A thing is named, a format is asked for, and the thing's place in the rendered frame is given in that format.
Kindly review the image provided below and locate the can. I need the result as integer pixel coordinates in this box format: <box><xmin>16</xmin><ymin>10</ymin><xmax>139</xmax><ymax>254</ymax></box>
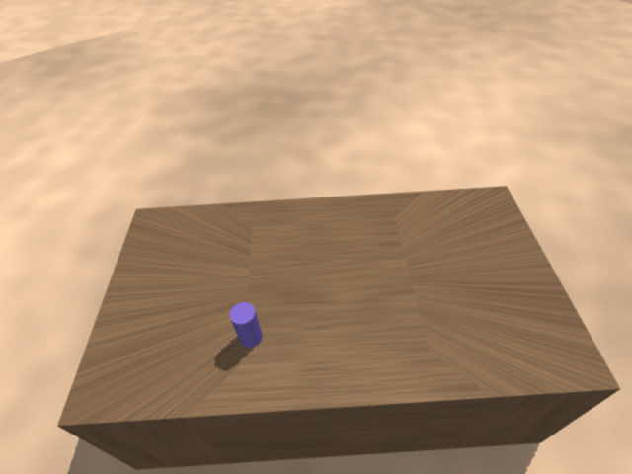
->
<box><xmin>230</xmin><ymin>302</ymin><xmax>263</xmax><ymax>348</ymax></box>

